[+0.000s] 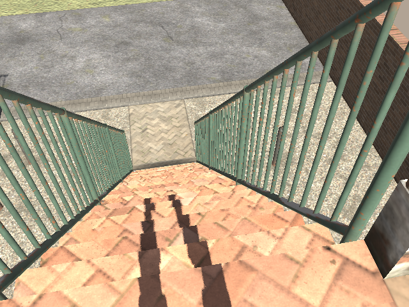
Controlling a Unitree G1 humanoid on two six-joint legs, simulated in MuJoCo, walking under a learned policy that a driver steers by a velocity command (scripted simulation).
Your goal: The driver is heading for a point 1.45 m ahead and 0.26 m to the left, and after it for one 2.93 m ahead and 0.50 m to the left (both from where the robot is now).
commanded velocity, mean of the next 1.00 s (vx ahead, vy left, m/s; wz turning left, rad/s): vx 0.32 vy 0.00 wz -0.01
